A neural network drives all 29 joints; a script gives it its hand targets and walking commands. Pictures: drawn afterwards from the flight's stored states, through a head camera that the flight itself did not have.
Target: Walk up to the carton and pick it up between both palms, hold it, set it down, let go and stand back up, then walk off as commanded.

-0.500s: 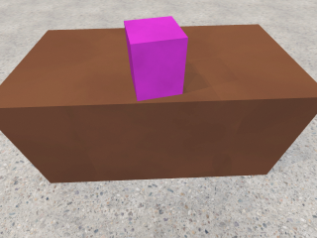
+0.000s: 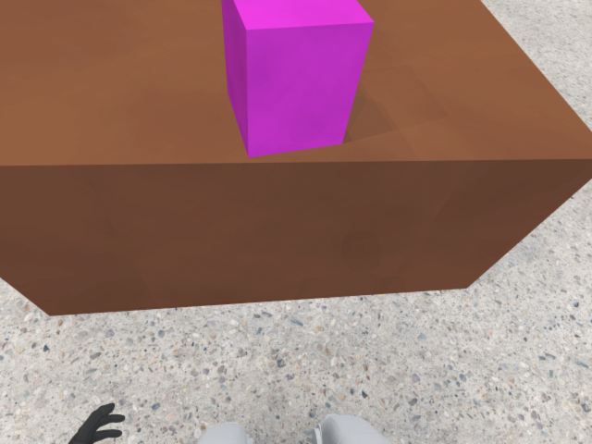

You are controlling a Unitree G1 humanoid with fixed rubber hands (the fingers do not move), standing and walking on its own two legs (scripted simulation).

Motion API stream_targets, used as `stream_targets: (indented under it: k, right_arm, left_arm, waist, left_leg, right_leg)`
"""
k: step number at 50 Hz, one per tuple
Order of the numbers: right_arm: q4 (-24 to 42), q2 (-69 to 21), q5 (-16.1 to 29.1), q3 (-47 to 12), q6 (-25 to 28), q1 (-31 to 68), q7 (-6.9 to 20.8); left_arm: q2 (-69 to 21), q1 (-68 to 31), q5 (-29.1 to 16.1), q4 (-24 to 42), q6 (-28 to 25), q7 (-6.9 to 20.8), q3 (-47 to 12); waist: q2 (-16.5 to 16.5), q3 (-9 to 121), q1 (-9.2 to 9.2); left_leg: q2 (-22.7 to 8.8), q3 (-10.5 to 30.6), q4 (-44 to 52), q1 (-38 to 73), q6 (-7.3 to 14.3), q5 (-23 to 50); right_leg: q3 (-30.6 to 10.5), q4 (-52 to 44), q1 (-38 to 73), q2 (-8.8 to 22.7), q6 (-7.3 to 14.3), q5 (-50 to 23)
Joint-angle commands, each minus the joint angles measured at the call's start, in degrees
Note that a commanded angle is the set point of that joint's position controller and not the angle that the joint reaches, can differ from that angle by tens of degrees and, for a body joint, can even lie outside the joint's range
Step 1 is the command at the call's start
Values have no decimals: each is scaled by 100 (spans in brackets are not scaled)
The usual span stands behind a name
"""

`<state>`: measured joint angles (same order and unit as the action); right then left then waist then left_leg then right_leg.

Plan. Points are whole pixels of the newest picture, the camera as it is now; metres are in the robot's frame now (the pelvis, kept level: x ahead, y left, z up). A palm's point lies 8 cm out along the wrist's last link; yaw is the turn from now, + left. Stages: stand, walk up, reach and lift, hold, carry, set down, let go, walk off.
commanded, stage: walk off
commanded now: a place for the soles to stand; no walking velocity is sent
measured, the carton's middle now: (286, 64) +0.74 +0.03 +0.07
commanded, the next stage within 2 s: none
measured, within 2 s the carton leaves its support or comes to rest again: neither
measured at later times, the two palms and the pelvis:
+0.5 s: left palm out of the picture +0.06 +0.25 -0.09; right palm out of the picture +0.07 -0.35 -0.08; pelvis -0.02 -0.04 +0.01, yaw +1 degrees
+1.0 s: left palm out of the picture -0.02 +0.30 -0.12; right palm out of the picture -0.03 -0.32 -0.06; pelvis -0.05 -0.02 +0.01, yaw +2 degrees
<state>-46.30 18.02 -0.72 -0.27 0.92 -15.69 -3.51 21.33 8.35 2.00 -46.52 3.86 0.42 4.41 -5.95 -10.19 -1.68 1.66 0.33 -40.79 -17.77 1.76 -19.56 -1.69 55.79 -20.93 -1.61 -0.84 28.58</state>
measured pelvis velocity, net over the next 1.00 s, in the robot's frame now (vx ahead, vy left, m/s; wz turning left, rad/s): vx -0.05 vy -0.02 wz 0.03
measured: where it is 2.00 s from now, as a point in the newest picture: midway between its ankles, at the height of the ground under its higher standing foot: outside the picture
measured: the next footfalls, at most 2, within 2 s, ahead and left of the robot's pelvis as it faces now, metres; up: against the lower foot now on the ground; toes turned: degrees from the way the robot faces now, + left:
right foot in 0.30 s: +0.04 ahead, -0.15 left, +0.00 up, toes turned -1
left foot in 0.72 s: -0.04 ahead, +0.10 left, +0.00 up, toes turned +0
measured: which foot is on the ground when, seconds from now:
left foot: down 0.00-0.34, up 0.36-0.70, down 0.72-1.00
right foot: up 0.00-0.28, down 0.30-0.74, up 0.76-1.00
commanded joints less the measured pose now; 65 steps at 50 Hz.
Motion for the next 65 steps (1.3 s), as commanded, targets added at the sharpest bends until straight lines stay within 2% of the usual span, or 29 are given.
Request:
stream_targets:
  k: [1,7,12,13,14,15,16,17,20,30,34,35,36,37,38,39,40,42,48,52,54,56,57,58,59,60,61,63,65]
  right_arm:
    - [148,1505,-15,540,97,-146,-111]
    - [-113,1714,-44,604,99,-392,-116]
    - [-42,1658,42,570,102,-91,-110]
    - [-26,1693,41,561,72,-13,-98]
    - [150,1577,93,531,64,95,-77]
    - [174,1578,67,584,41,172,-60]
    - [76,1385,111,538,2,48,-67]
    - [48,1207,86,506,-104,171,-75]
    - [81,1133,55,494,-163,30,1]
    - [304,1157,56,438,-33,-299,93]
    - [158,1135,57,479,87,-724,59]
    - [105,1307,21,514,151,-847,42]
    - [149,1593,7,568,137,-747,44]
    - [169,1691,-40,539,129,-689,20]
    - [248,1898,-11,606,163,-525,-24]
    - [348,1703,-55,620,162,-288,-49]
    - [344,1552,-63,620,151,-99,-55]
    - [247,1459,-99,617,112,-248,-53]
    - [390,1571,-163,666,65,-696,-137]
    - [573,1476,-150,696,47,-315,-159]
    - [720,1483,-157,692,36,-149,-170]
    - [704,1429,-94,646,15,-30,-138]
    - [722,1382,-16,589,9,25,-104]
    - [615,1300,49,601,-4,-138,-67]
    - [575,1164,109,617,-32,-396,-75]
    - [390,1076,87,573,-94,-575,-62]
    - [310,1214,117,601,-114,-31,-71]
    - [292,1117,93,553,-136,142,-19]
    - [274,1210,27,522,-201,-122,37]
  left_arm:
    - [794,748,63,75,-161,-19,209]
    - [888,258,28,199,-233,22,245]
    - [841,481,-51,84,-324,51,246]
    - [808,615,-70,81,-320,42,262]
    - [945,750,-87,38,-366,1,251]
    - [1242,1060,-25,40,-382,-41,334]
    - [1289,725,-48,175,-349,-93,269]
    - [1198,469,23,213,-297,-79,189]
    - [1054,-140,-45,468,-152,-132,202]
    - [1051,756,-33,368,-181,-149,143]
    - [1000,553,30,434,-121,-107,158]
    - [914,443,6,477,-138,-81,151]
    - [639,618,-8,500,-144,-67,128]
    - [691,598,12,306,-106,-58,192]
    - [787,287,-14,411,-45,-6,292]
    - [918,251,26,340,-48,40,317]
    - [904,423,74,279,-59,43,299]
    - [852,611,118,231,-56,84,238]
    - [910,434,33,448,-85,210,263]
    - [786,602,-16,499,-109,245,272]
    - [749,761,-54,479,-121,270,254]
    - [847,1090,-66,442,-212,243,268]
    - [912,1247,-53,320,-273,176,223]
    - [1299,1413,-20,287,-307,92,271]
    - [1421,1233,-44,497,-334,-24,211]
    - [1350,939,-35,602,-307,-94,179]
    - [1251,884,-43,459,-342,-84,159]
    - [1093,680,-60,324,-256,-125,131]
    - [1072,613,-28,277,-203,-179,151]
  waist:
    - [1405,1448,199]
    - [1582,1558,38]
    - [1544,1496,171]
    - [1306,1332,249]
    - [995,1461,310]
    - [166,1722,369]
    - [-393,1671,193]
    - [-134,1374,122]
    - [-80,350,-57]
    - [-569,532,120]
    - [-15,813,-13]
    - [1024,827,-67]
    - [1855,755,85]
    - [1105,503,126]
    - [1352,231,109]
    - [993,111,228]
    - [920,326,321]
    - [1247,509,249]
    - [1445,679,66]
    - [1456,457,197]
    - [1555,418,284]
    - [1186,476,471]
    - [823,333,538]
    - [-399,442,451]
    - [-372,807,179]
    - [-102,831,32]
    - [-199,605,201]
    - [62,-5,67]
    - [53,58,-26]
  left_leg:
    - [-1786,1848,1323,1679,985,4353]
    - [-1803,1940,1283,1840,915,4213]
    - [-1767,1731,1209,1408,848,4044]
    - [-1649,1618,1061,956,736,3687]
    - [-1283,1194,548,650,478,3332]
    - [-770,594,-575,218,171,2096]
    - [-265,131,-1488,-95,-18,-548]
    - [63,217,-2216,-68,-67,-1225]
    - [-18,335,-3068,-439,-12,-859]
    - [-75,234,-668,-644,80,-1073]
    - [-96,205,1673,311,144,-185]
    - [-560,1068,2303,952,253,930]
    - [-1770,2255,2100,1543,605,3098]
    - [-2033,2677,2341,981,958,2269]
    - [-2371,3349,2782,190,1259,514]
    - [-2082,3166,2860,138,1098,131]
    - [-1854,2688,2518,659,908,980]
    - [-1598,1933,2086,1464,742,1988]
    - [-1693,2199,2079,1760,937,1065]
    - [-1886,2244,2138,1148,1187,708]
    - [-1882,2143,2048,629,1130,363]
    - [-1596,1569,1321,-37,755,259]
    - [-1169,940,484,-279,453,637]
    - [-427,241,-1045,-586,92,249]
    - [-229,15,-2160,-627,-101,-1269]
    - [-232,271,-2580,-768,-118,-1157]
    - [-186,306,-2957,-869,-50,-1049]
    - [-265,509,-3125,-916,-49,-842]
    - [-225,511,-3096,-1169,-26,-763]
  right_leg:
    - [-25,-369,-604,48,112,-5]
    - [173,-1468,-338,63,242,-312]
    - [275,-2203,244,155,302,-818]
    - [214,-2682,689,247,327,-1286]
    - [-45,-3024,1243,572,334,-2706]
    - [-1002,-3097,1815,1231,459,-3710]
    - [-1862,-3234,1571,1977,933,-4337]
    - [-2169,-3431,863,2032,1351,-3820]
    - [-1960,-4180,-131,1970,1371,-1215]
    - [-1622,-3493,1111,1681,1342,-959]
    - [-888,-2329,913,1257,927,-1993]
    - [-293,-1146,111,680,570,-1916]
    - [565,-152,-1025,-93,190,-18]
    - [250,299,-1055,-103,24,21]
    - [-97,872,-799,135,-35,8]
    - [-320,1117,-722,169,-38,-350]
    - [-377,819,-880,143,-4,-407]
    - [-1,438,-1385,-10,68,-353]
    - [44,-15,-1374,-40,104,-102]
    - [24,-287,-994,128,134,-168]
    - [-38,-704,-455,235,174,-355]
    - [-119,-1886,597,423,276,-811]
    - [-234,-3194,1116,551,339,-1347]
    - [-1581,-3753,1380,1290,453,-2219]
    - [-2627,-3697,1458,1931,684,-3008]
    - [-2707,-3643,1350,1945,936,-3043]
    - [-2913,-3902,785,1965,1101,-2539]
    - [-2940,-4384,-1,1912,1050,-1135]
    - [-2618,-4200,382,1805,1124,-727]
